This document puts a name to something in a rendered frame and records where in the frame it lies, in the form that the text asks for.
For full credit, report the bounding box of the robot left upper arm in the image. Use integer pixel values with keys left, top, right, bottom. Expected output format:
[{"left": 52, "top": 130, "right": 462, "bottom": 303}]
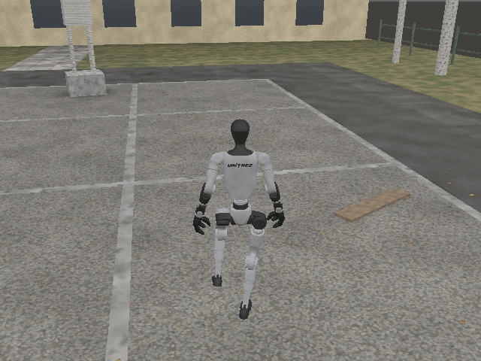
[{"left": 204, "top": 152, "right": 225, "bottom": 195}]

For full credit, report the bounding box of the robot left forearm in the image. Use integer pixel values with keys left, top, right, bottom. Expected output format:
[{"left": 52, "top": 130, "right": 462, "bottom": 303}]
[{"left": 195, "top": 183, "right": 211, "bottom": 218}]

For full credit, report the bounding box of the robot right forearm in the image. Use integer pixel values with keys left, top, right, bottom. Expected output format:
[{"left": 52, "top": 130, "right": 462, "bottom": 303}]
[{"left": 269, "top": 182, "right": 283, "bottom": 213}]

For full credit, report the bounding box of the robot head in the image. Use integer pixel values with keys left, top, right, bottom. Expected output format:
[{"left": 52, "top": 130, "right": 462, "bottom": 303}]
[{"left": 227, "top": 119, "right": 253, "bottom": 156}]

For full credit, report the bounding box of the right robot foot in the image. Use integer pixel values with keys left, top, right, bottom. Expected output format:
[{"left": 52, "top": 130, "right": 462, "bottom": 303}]
[{"left": 239, "top": 299, "right": 252, "bottom": 320}]

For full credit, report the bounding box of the right robot hand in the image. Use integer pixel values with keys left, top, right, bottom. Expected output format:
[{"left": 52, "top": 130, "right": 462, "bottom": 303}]
[{"left": 267, "top": 211, "right": 285, "bottom": 228}]

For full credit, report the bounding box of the robot right upper arm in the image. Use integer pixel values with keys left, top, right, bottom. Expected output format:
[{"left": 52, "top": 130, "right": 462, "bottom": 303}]
[{"left": 256, "top": 152, "right": 277, "bottom": 194}]

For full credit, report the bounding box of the left robot hand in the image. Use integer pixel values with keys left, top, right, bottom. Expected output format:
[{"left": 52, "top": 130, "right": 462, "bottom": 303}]
[{"left": 193, "top": 216, "right": 210, "bottom": 235}]

